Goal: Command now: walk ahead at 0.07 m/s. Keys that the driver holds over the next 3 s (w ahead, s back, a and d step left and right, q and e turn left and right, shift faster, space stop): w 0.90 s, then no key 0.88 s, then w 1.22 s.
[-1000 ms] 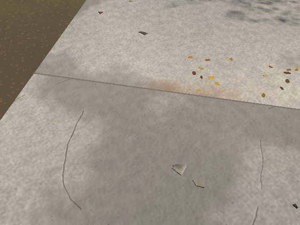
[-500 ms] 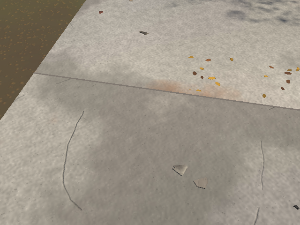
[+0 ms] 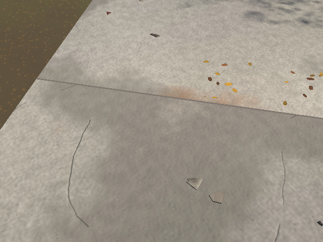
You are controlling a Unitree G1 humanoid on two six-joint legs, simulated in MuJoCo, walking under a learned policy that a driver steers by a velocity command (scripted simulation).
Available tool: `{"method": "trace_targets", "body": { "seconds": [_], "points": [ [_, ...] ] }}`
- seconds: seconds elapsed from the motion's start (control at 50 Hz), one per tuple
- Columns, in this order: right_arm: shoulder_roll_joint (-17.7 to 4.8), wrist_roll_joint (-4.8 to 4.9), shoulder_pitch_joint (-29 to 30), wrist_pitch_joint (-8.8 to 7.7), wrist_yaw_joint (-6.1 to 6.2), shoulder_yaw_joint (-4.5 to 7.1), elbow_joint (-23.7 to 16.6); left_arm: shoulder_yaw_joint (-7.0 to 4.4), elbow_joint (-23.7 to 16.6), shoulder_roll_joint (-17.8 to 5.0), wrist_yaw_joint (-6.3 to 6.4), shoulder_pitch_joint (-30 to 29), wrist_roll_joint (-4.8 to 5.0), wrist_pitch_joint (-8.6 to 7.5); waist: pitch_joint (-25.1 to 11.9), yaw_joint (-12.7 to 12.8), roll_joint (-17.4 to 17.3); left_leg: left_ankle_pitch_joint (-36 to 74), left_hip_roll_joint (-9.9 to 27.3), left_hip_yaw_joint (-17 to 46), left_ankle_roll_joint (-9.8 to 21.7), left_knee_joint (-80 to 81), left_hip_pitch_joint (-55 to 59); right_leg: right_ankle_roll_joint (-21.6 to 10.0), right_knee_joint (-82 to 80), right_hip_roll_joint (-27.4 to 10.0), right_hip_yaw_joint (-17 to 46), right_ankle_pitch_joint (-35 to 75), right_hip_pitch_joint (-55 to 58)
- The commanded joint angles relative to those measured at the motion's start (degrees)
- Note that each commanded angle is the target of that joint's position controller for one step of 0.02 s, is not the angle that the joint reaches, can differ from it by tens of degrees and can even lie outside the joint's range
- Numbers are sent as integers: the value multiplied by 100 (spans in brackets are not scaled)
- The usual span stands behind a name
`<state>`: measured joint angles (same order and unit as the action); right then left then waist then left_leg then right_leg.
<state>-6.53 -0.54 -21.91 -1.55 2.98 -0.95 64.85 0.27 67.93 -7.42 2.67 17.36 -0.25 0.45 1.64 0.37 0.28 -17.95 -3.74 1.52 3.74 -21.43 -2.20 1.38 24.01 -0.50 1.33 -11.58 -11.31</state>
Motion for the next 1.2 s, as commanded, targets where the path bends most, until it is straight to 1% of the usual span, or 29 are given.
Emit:
{"method": "trace_targets", "body": {
  "seconds": [0.02,0.06,0.08,0.12,0.18,0.26,0.3,0.32,0.34,0.36,0.38,0.4,0.42,0.46,0.5,0.6,0.72,0.78,0.82,0.84,0.86,0.88,0.9,0.92,0.94,0.98,1.04,1.12,1.2],
  "points": [
    [-435,-18,-657,-4,6,71,13,-36,-23,-331,2,401,-22,1,360,-53,-160,606,770,624,92,639,-670,-246,-89,-287,229,298,181],
    [-756,-9,-816,50,-9,210,13,-75,-191,-377,-42,151,-83,6,653,-206,-577,-1452,947,1155,423,985,-679,-300,633,114,-172,-898,-518],
    [-864,-6,-946,71,-24,266,15,-89,-325,-389,-83,-39,-137,-3,945,-306,-757,-2250,1270,1587,655,1230,-668,-332,1037,227,-379,-1284,-1100],
    [-851,-36,-1201,42,-53,312,53,-89,-638,-327,-156,-462,-202,-93,1444,-481,-826,-2527,1855,2230,1056,1528,-645,-400,1756,-17,-511,-1420,-1927],
    [-912,-123,-1345,-118,-69,363,77,-168,-991,-446,-248,-752,-167,-299,1418,-440,-583,-1023,2084,2226,1266,1424,198,-488,2288,-299,-347,-1484,-2896],
    [-1017,-91,-1004,-265,-87,399,-62,-289,-1269,-549,-366,-757,-43,-419,946,-149,-649,613,1831,1446,992,1060,78,-557,1516,-113,-528,-947,-1917],
    [-1058,-2,-548,-308,-119,392,-184,-350,-993,-452,-364,233,16,-425,640,444,-515,1563,1454,805,670,338,-977,-621,654,287,-830,-147,113],
    [-1001,-12,-568,-356,-161,357,-203,-472,-705,-651,-316,997,19,-440,226,722,-138,2131,1108,420,504,-645,-1458,-646,437,403,-782,-119,1331],
    [-739,21,-480,-391,-219,263,-379,-623,-585,-1170,-239,1918,-89,-478,-314,1107,834,1383,506,-228,191,-2517,-2331,-955,-464,-914,1052,-1528,2327],
    [-456,-8,-726,-395,-252,226,-534,-686,-456,-1563,-265,2310,-117,-418,-563,898,1748,-1207,-118,-365,99,-4213,-3329,-1441,-1481,-2136,3564,-2329,2557],
    [-673,-148,-476,-344,-288,285,-576,-587,-572,-1224,-267,1587,-85,-351,47,469,781,-872,379,114,237,-4920,-3556,-1424,-1555,-2080,3565,-2958,1732],
    [-613,-148,-223,-355,-351,275,-646,-520,-823,-1026,-291,872,-72,-370,518,249,237,-228,632,133,286,-4954,-3586,-1356,-1581,-1955,2937,-2557,1041],
    [-534,-117,-143,-379,-383,271,-658,-472,-939,-939,-313,503,-70,-423,635,74,4,190,798,133,275,-4735,-3384,-1281,-1670,-1707,2303,-1690,638],
    [-546,-153,-247,-300,-418,310,-633,-354,-905,-683,-293,464,-66,-535,513,-157,115,432,912,11,164,-4423,-3037,-1128,-1702,-1290,1384,-413,437],
    [-599,-145,-171,-207,-446,355,-679,-309,-761,-664,-258,817,-52,-615,449,-205,221,554,870,-172,82,-4285,-3136,-1108,-1658,-1152,916,661,614],
    [-612,-119,1198,-115,-490,378,-1150,-221,-607,-657,-230,1404,-57,-652,648,-2,317,1104,822,-539,-91,-3463,-3923,-1105,-1671,-1004,338,2238,931],
    [-520,-35,2382,-144,-491,296,-1574,-172,-533,-699,-156,1660,-65,-697,719,176,477,1600,457,-905,47,-1534,-3231,-1043,-1552,-977,-21,3456,1206],
    [-718,-44,2019,-192,-411,379,-1530,-208,-534,-856,-113,1478,-94,-714,406,-113,536,1200,175,-954,362,-1207,-2480,-1000,-827,-1112,-148,5151,1662],
    [-937,-42,708,-265,-323,519,-1108,-252,-554,-987,-101,1309,-123,-667,-295,-657,533,1013,-65,-916,588,-857,-1185,-947,730,-1070,-227,5721,1743],
    [-1117,-124,-123,-310,-273,611,-854,-251,-594,-983,-125,1229,-77,-649,-697,-1016,408,1075,263,-593,730,-547,34,-897,1929,-897,-325,4692,1029],
    [-1662,-271,-886,-320,-231,761,-760,-161,-780,-578,-181,1447,43,-638,-1424,-1056,-412,290,1814,1359,1183,-402,1480,-767,3983,-351,-614,2104,-427],
    [-1729,-153,-679,-237,-324,795,-783,-221,-760,-496,-233,1861,131,-616,-1827,-689,-1071,30,2807,3940,1855,512,2013,-690,5652,589,-226,-1708,-1881],
    [-1540,-4,8,-221,-370,746,-864,-294,-907,-795,-219,1315,1,-585,-1026,-457,-414,-514,2560,3362,1682,755,1252,-785,5724,120,174,-1214,-2357],
    [-1129,23,499,-264,-383,626,-950,-299,-1037,-771,-235,824,-44,-606,-272,-347,-117,232,2404,2561,1522,923,354,-762,5440,-73,134,-810,-2372],
    [-849,-6,655,-330,-376,537,-918,-296,-1019,-617,-227,739,-63,-595,139,-131,158,1515,2164,1884,1322,1014,-341,-722,5064,-241,108,-664,-2069],
    [-542,-19,469,-446,-307,403,-728,-285,-928,-389,-237,990,-194,-431,133,166,39,3530,1794,870,1048,934,-963,-565,4534,-341,65,-731,-1364],
    [-768,-37,171,-545,-292,373,-575,-306,-974,-349,-258,902,-174,-270,18,315,-234,5276,1542,142,931,784,-998,-429,3923,-191,-148,-474,-1268],
    [-799,-31,43,-451,-254,274,-528,-256,-1179,-383,-239,104,-102,-208,-2,204,-551,5668,1212,-386,609,650,-853,-352,2484,-126,-453,233,-1278],
    [-779,-40,-382,-368,-186,213,-352,-205,-1203,-418,-165,-323,-48,-202,-135,-43,-657,5509,1327,-341,536,401,-383,-375,1676,-42,-552,526,-1061]
  ]
}}
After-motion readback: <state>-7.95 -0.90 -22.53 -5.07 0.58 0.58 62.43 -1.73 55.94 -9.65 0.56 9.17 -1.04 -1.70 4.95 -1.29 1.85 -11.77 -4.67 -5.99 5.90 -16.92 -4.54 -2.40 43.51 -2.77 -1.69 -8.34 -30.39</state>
